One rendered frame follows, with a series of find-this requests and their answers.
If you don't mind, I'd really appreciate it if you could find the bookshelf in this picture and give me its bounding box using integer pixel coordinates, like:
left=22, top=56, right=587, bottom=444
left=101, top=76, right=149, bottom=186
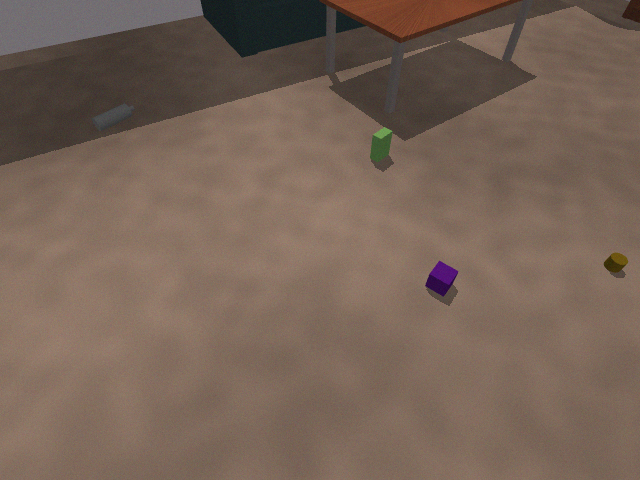
left=622, top=0, right=640, bottom=23

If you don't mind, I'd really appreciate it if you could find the coffee table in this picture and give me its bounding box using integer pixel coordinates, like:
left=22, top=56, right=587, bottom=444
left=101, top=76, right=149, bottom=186
left=319, top=0, right=533, bottom=113

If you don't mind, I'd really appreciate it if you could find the sofa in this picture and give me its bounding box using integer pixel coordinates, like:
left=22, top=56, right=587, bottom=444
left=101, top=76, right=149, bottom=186
left=201, top=0, right=366, bottom=58

